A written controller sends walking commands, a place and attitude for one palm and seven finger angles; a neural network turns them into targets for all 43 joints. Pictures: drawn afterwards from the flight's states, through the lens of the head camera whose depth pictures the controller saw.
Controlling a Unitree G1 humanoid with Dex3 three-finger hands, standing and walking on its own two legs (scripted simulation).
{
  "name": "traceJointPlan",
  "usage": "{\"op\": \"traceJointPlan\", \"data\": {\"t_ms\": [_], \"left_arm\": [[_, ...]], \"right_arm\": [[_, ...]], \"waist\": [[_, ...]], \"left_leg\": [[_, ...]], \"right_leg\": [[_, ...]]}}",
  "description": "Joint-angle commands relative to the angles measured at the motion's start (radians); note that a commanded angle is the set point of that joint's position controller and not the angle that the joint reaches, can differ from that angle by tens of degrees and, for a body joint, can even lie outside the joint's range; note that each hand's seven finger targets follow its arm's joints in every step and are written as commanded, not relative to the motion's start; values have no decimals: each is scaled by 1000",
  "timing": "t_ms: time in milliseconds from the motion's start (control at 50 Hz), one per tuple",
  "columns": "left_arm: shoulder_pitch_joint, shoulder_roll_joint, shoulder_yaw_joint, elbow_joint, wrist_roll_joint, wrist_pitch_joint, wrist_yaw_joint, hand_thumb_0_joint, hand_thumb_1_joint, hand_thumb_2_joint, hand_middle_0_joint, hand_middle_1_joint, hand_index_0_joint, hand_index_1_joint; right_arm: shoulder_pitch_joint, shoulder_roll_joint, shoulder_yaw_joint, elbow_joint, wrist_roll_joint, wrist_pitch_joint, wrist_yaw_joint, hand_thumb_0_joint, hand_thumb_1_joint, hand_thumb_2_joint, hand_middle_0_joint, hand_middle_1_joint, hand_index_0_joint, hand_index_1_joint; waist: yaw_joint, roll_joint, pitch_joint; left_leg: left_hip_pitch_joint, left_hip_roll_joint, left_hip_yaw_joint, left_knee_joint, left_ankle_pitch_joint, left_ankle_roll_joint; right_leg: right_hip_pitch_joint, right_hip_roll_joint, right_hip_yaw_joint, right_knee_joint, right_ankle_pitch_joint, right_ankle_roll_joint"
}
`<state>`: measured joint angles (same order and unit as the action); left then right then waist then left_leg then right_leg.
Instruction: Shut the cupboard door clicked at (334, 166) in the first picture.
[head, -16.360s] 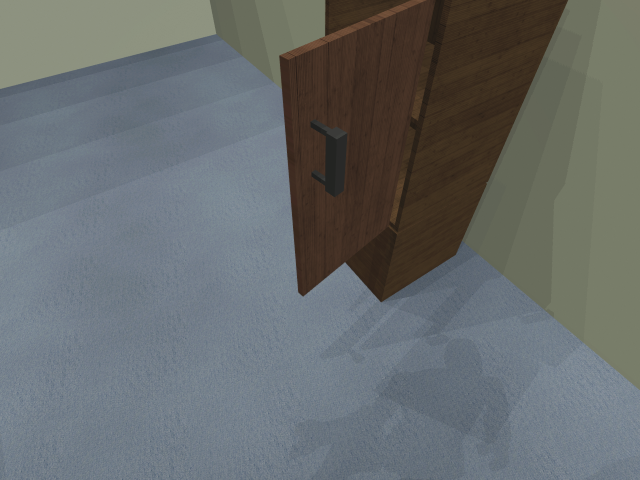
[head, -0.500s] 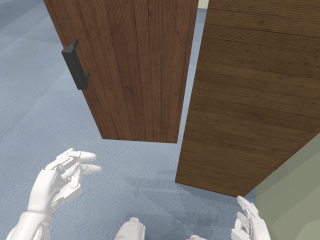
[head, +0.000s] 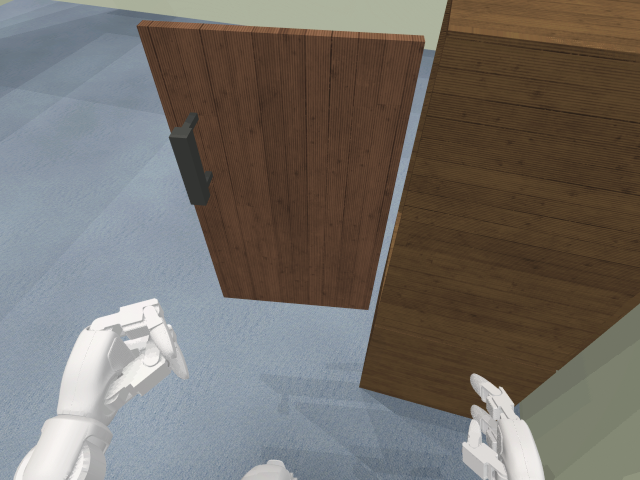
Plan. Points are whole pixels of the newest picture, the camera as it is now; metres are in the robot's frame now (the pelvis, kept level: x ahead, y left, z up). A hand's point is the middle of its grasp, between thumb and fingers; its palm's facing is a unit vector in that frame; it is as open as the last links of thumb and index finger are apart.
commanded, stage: raise the hand and make a fist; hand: left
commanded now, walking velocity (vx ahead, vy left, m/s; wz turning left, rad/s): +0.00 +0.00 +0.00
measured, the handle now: (196, 159) +0.51 +0.23 +0.12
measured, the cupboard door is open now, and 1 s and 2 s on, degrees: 100 100 100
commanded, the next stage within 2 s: bring the fist close to the handle in 0.70 s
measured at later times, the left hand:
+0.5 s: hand (177, 337) +0.23 +0.17 +0.12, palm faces -0.01 -1.00 -0.03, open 3.1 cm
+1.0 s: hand (187, 306) +0.26 +0.17 +0.12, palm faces +0.01 -1.00 -0.03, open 3.1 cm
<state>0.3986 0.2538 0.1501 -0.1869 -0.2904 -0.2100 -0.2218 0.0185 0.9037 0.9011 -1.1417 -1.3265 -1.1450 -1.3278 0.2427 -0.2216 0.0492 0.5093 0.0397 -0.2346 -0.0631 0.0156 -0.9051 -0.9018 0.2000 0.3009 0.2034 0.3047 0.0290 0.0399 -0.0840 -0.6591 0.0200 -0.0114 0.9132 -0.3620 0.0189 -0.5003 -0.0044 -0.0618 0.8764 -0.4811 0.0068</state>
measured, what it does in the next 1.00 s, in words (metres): stands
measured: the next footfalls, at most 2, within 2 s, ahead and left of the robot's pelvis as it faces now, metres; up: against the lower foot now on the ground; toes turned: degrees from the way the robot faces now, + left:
none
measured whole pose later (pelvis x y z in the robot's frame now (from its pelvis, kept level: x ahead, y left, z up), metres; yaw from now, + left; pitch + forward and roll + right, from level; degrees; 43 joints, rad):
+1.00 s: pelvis +0.01 -0.02 +0.02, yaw +0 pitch +3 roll -1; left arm 0.16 0.26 0.19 -0.02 -0.30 -0.13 -0.25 0.02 0.90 0.90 -1.30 -1.50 -1.30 -1.50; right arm 0.24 -0.25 0.05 0.61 0.05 -0.24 -0.08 0.02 -0.90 -0.90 0.20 0.30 0.20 0.30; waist 0.03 0.05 -0.04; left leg -0.50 0.02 -0.01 0.76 -0.31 -0.01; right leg -0.36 0.00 -0.06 0.75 -0.44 -0.02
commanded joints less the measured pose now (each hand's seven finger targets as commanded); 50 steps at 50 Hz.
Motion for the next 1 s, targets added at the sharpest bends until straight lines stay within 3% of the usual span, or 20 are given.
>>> {"op": "traceJointPlan", "data": {"t_ms": [0, 120, 180, 220, 280, 320, 360, 420, 460, 520, 580, 620, 660, 720, 780, 820, 900, 920, 960, 980], "left_arm": [[-125, 128, 79, -216, -22, -27, -9, 0, 900, 900, -1300, -1500, -1300, -1500], [-173, 165, 117, -209, -29, 1, -17, 0, 900, 900, -1300, -1500, -1300, -1500], [-194, 144, 101, -216, -39, 14, -25, 0, 900, 900, -1300, -1500, -1300, -1500], [-191, 172, 133, -187, -42, 25, -23, 0, 900, 900, -1300, -1500, -1300, -1500], [-216, 150, 119, -188, -52, 42, -35, 0, 900, 900, -1300, -1500, -1300, -1500], [-187, 155, 132, -138, -57, 52, -40, 0, 900, 900, -1300, -1500, -1300, -1500], [-205, 140, 114, -163, -55, 50, -45, 0, 900, 900, -1300, -1500, -1300, -1500], [-194, 161, 138, -142, -52, 43, -37, 0, 900, 900, -1300, -1500, -1300, -1500], [-212, 151, 132, -172, -51, 27, -37, 0, 900, 900, -1300, -1500, -1300, -1500], [-207, 161, 139, -166, -45, 9, -24, 0, 900, 900, -1300, -1500, -1300, -1500], [-209, 145, 126, -169, -40, 3, -22, 0, 900, 900, -1300, -1500, -1300, -1500], [-196, 159, 140, -156, -44, 5, -24, 0, 900, 900, -1300, -1500, -1300, -1500], [-207, 143, 122, -171, -43, 6, -33, 0, 900, 900, -1300, -1500, -1300, -1500], [-195, 152, 132, -147, -45, 16, -35, 0, 900, 900, -1300, -1500, -1300, -1500], [-212, 137, 124, -155, -51, 18, -42, 0, 900, 900, -1300, -1500, -1300, -1500], [-278, 175, 153, -123, -45, 15, -34, 0, 900, 900, -1300, -1500, -1300, -1500], [-445, 138, 98, -86, -32, 7, -33, 0, 900, 900, -1300, -1500, -1300, -1500], [-458, 160, 116, -56, -32, 12, -29, 0, 900, 900, -1300, -1500, -1300, -1500], [-494, 139, 92, -34, -28, 19, -38, 0, 900, 900, -1300, -1500, -1300, -1500], [-484, 167, 122, 1, -27, 29, -37, 0, 900, 900, -1300, -1500, -1300, -1500]], "right_arm": [[-44, -136, -51, -143, 7, -55, -12, 0, -900, -900, 200, 300, 200, 300], [-57, -139, -42, -125, 9, -62, -15, 0, -900, -900, 200, 300, 200, 300], [-69, -131, -39, -122, 13, -71, -16, 0, -900, -900, 200, 300, 200, 300], [-71, -137, -40, -112, 13, -74, -18, 0, -900, -900, 200, 300, 200, 300], [-75, -132, -41, -106, 17, -79, -19, 0, -900, -900, 200, 300, 200, 300], [-73, -139, -43, -97, 16, -82, -19, 0, -900, -900, 200, 300, 200, 300], [-76, -136, -46, -101, 18, -84, -18, 0, -900, -900, 200, 300, 200, 300], [-73, -139, -49, -97, 13, -86, -17, 0, -900, -900, 200, 300, 200, 300], [-75, -136, -53, -100, 14, -88, -17, 0, -900, -900, 200, 300, 200, 300], [-69, -137, -53, -89, 11, -88, -15, 0, -900, -900, 200, 300, 200, 300], [-70, -133, -54, -91, 12, -87, -14, 0, -900, -900, 200, 300, 200, 300], [-65, -137, -56, -87, 10, -84, -15, 0, -900, -900, 200, 300, 200, 300], [-69, -134, -56, -91, 13, -83, -14, 0, -900, -900, 200, 300, 200, 300], [-65, -137, -56, -87, 11, -80, -16, 0, -900, -900, 200, 300, 200, 300], [-69, -135, -54, -91, 12, -79, -18, 0, -900, -900, 200, 300, 200, 300], [-61, -141, -53, -72, 9, -71, -22, 0, -900, -900, 200, 300, 200, 300], [-72, -139, -51, -62, 14, -73, -30, 0, -900, -900, 200, 300, 200, 300], [-64, -144, -51, -53, 11, -72, -33, 0, -900, -900, 200, 300, 200, 300], [-69, -142, -53, -53, 13, -72, -33, 0, -900, -900, 200, 300, 200, 300], [-64, -145, -54, -48, 14, -68, -33, 0, -900, -900, 200, 300, 200, 300]], "waist": [[-19, 29, -108], [-10, 24, -106], [-7, 41, -93], [0, -5, -90], [-1, 4, -86], [1, -54, -63], [2, -7, -66], [0, -61, -60], [2, -18, -88], [-2, -34, -75], [-4, 3, -80], [-5, -49, -86], [-4, -3, -98], [-6, -49, -80], [-6, -36, -90], [-16, -42, -75], [-30, 23, -89], [-34, -30, -100], [-28, -16, -138], [-18, -4, -143]], "left_leg": [[248, -3, -59, -223, 45, 2], [275, -9, -46, -241, 74, 6], [294, -12, -40, -258, 75, 5], [288, -14, -33, -258, 93, 8], [310, -17, -23, -268, 115, 7], [287, -19, -19, -260, 117, 9], [305, -21, -12, -265, 130, 8], [290, -21, -11, -257, 129, 10], [310, -24, -1, -254, 145, 9], [303, -20, -5, -252, 149, 10], [317, -24, 2, -253, 154, 10], [306, -23, -1, -244, 168, 12], [321, -24, 3, -248, 178, 11], [310, -21, 0, -246, 174, 13], [319, -23, 0, -248, 184, 11], [309, -22, -2, -242, 181, 13], [348, -23, -8, -258, 147, 11], [340, -20, -12, -255, 146, 15], [362, -23, -8, -257, 178, 15], [362, -21, -8, -262, 188, 12]], "right_leg": [[-41, 40, -17, -170, 150, -25], [18, 35, -3, -215, 166, -25], [29, 31, 3, -240, 166, -23], [56, 27, 14, -256, 177, -20], [67, 21, 18, -273, 205, -16], [77, 15, 38, -292, 195, -10], [75, 10, 40, -291, 216, -10], [81, 7, 54, -301, 208, -4], [86, 3, 59, -295, 230, -4], [88, 7, 54, -289, 238, -5], [81, 6, 51, -284, 258, -4], [98, 4, 59, -285, 281, 1], [94, 4, 52, -277, 301, -2], [94, 6, 53, -283, 298, 2], [95, 6, 48, -276, 317, 0], [85, 9, 49, -276, 311, 0], [49, 15, 34, -273, 260, -8], [58, 15, 37, -278, 257, -5], [75, 11, 39, -271, 303, -6], [82, 12, 35, -267, 317, -10]]}}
